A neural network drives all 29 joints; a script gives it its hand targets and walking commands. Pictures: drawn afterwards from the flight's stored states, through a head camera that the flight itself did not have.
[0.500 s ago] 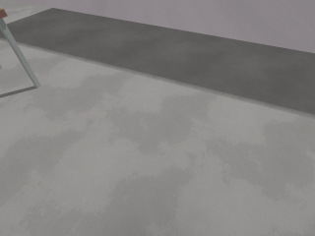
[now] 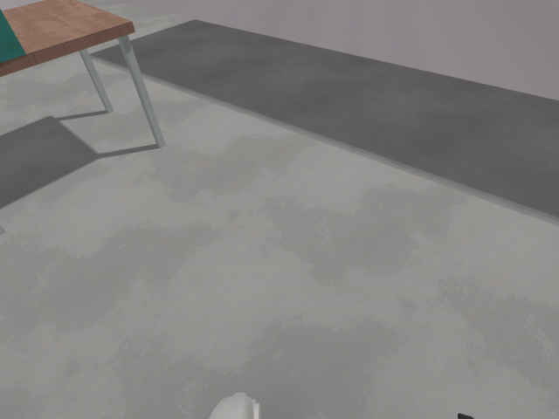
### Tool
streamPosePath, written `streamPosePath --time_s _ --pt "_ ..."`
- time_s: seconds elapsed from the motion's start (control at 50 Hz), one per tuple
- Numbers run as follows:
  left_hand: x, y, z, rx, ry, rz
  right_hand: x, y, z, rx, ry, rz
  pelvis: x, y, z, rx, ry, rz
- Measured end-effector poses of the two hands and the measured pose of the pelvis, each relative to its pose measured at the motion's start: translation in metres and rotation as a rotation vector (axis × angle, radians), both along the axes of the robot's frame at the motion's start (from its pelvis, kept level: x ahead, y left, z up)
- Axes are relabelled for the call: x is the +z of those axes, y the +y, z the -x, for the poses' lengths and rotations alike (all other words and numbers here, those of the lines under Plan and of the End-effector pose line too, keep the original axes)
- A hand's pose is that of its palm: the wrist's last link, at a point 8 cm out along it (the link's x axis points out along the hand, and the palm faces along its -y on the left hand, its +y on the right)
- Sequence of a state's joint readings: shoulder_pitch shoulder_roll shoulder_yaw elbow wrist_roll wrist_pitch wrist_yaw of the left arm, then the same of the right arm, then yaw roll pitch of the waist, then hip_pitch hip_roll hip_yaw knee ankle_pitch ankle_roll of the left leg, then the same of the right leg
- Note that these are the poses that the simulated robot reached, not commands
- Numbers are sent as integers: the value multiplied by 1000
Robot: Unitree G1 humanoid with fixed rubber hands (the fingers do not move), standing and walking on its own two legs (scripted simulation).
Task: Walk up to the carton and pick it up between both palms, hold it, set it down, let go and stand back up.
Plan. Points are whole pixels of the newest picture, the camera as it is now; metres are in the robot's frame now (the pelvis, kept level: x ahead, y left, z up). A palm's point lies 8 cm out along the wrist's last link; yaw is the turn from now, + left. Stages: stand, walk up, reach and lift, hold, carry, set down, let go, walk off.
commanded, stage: walk up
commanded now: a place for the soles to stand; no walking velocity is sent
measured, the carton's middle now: out of the picture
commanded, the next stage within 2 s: none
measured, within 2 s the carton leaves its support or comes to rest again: neither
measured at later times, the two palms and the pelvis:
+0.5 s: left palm (75, 321) +0.31 +0.40 -0.09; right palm (324, 339) +0.30 -0.05 -0.14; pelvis +0.21 +0.16 -0.01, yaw +22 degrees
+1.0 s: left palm (51, 313) +0.33 +0.45 -0.09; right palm (224, 171) +0.73 +0.19 -0.10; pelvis +0.46 +0.25 +0.00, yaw +38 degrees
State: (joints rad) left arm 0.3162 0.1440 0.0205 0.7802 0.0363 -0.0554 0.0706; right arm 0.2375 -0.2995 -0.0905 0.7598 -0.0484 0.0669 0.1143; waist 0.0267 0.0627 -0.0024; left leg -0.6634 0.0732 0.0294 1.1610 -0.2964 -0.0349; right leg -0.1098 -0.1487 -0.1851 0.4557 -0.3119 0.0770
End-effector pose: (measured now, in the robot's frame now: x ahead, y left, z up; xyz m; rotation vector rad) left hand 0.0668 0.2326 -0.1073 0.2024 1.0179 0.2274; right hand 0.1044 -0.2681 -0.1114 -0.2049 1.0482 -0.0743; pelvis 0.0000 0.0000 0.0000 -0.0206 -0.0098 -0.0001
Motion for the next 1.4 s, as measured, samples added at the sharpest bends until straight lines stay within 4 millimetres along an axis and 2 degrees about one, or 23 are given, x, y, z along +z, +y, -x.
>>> streamPosePath --time_s 0.04,0.1,0.18,0.22,0.28,0.36,0.4,0.48,0.58,0.66,0.7,0.76,0.82,0.9,0.96,1.02,1.08,1.14,1.18,1.22,1.26,1.3,1.4 --pt "0 19 -10 18 -30 -6 8 19 -42 48 -78 -4 -3 13 -12 34 1 8" --pt "-5 53 -37 38 -93 -8 21 61 -103 122 -194 -24 -11 36 -35 83 10 19" --pt "-30 107 -82 36 -139 -4 22 123 -172 186 -321 -18 -36 76 -72 141 22 12" --pt "-45 130 -104 29 -138 1 12 148 -190 187 -347 -9 -50 92 -85 180 16 -1" --pt "-43 149 -141 33 -183 37 -7 175 -187 161 -261 -2 -52 108 -104 223 20 -3" --pt "-16 152 -186 44 -264 72 -22 193 -166 147 -59 14 -35 128 -135 282 18 -32" --pt "-1 152 -203 55 -281 82 -25 201 -163 156 22 10 -26 140 -153 310 23 -30" --pt "18 160 -233 79 -278 81 -25 216 -185 188 99 -1 -13 158 -195 364 32 -22" --pt "27 178 -289 129 -317 65 -23 229 -251 241 113 -2 -9 168 -253 423 48 -28" --pt "21 189 -348 166 -357 44 -33 232 -329 286 69 9 -22 174 -308 453 65 -33" --pt "18 192 -366 195 -366 29 -39 238 -370 328 54 20 -28 179 -329 477 61 11" --pt "20 204 -362 304 -351 -13 -36 260 -427 437 51 33 -25 185 -358 552 59 -5" --pt "24 214 -330 459 -282 -58 -22 296 -493 552 -4 12 -13 196 -386 590 44 -25" --pt "23 218 -283 605 -133 -74 -1 363 -572 642 -148 -70 -3 217 -420 635 19 -24" --pt "20 217 -262 673 -28 -55 9 420 -611 687 -221 -148 0 237 -443 651 10 -24" --pt "14 221 -261 715 43 -18 14 478 -632 743 -241 -218 0 258 -466 673 11 -14" --pt "3 232 -275 747 70 31 14 533 -647 817 -233 -261 -4 282 -489 692 19 3" --pt "-15 255 -296 771 77 74 9 582 -663 882 -220 -262 -13 312 -514 706 35 18" --pt "-31 275 -311 775 91 99 1 608 -679 898 -226 -243 -25 336 -532 709 47 24" --pt "-47 298 -326 762 116 123 -8 623 -693 884 -233 -211 -35 356 -545 739 61 -1" --pt "-52 324 -349 736 113 140 -15 624 -703 836 -231 -173 -38 373 -555 760 57 9" --pt "-47 355 -378 699 73 132 -17 612 -709 764 -203 -118 -35 388 -567 765 49 13" --pt "-10 436 -470 613 -126 44 -9 572 -712 626 -109 4 -16 423 -601 768 34 -18"
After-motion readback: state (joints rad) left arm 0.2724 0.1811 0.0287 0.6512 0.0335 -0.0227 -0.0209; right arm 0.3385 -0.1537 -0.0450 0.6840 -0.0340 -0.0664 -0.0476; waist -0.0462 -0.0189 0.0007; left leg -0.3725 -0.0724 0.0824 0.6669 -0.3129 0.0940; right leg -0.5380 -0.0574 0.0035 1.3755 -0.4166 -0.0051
